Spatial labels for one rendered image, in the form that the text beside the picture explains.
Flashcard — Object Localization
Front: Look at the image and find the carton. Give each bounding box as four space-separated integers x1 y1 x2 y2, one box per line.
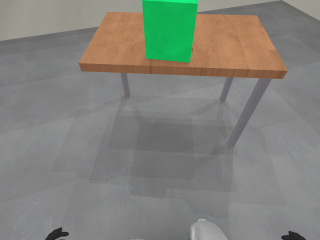
142 0 199 63

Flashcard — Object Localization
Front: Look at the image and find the left robot hand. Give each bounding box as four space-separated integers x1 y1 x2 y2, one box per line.
45 227 69 240

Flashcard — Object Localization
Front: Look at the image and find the table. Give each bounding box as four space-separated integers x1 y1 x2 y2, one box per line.
78 12 288 147

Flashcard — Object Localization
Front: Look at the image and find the right robot thigh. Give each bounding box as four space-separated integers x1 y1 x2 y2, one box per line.
190 221 228 240

